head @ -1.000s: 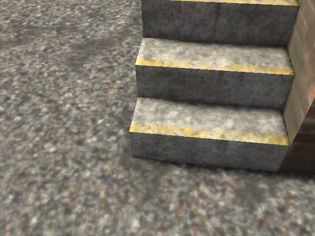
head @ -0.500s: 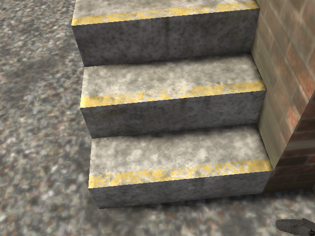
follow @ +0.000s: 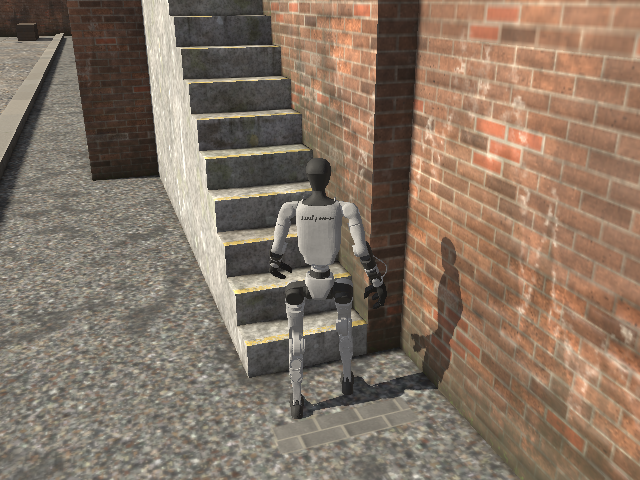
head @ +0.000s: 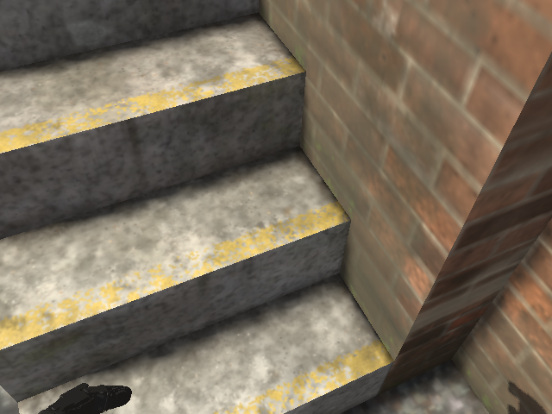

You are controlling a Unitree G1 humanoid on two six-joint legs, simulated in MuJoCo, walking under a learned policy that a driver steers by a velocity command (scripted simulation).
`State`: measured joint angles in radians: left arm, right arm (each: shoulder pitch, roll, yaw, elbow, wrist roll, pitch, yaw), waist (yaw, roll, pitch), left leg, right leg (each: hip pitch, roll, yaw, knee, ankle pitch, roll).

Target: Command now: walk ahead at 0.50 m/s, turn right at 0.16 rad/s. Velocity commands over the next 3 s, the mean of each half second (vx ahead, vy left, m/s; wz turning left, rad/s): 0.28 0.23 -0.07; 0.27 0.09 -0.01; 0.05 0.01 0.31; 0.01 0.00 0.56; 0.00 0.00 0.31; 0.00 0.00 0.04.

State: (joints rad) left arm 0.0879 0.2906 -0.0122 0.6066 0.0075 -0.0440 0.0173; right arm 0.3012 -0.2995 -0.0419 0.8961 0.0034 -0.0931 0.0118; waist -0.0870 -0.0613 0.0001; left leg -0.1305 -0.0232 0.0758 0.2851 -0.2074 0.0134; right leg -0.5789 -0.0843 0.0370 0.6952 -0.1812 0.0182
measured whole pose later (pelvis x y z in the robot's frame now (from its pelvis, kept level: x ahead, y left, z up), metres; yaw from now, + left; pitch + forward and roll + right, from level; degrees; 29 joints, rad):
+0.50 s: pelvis +0.11 +0.07 -0.02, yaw +0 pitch +1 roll +1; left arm 0.27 0.33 0.04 0.73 0.02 0.00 0.08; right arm 0.27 -0.29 -0.01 0.69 -0.03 0.07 0.02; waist 0.02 0.01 -0.02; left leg -0.24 -0.01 0.00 0.51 -0.26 -0.01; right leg -0.30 -0.15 0.06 0.55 -0.27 0.09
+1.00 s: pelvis +0.20 +0.09 +0.00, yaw -1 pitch +2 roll -2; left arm 0.12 0.17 -0.01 0.72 0.02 -0.01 0.00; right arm 0.49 -0.16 -0.01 0.88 -0.02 0.04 -0.08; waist -0.06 -0.03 0.05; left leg 0.00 0.02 0.01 0.28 -0.31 0.03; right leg -1.01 -0.04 -0.04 1.70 -0.33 0.09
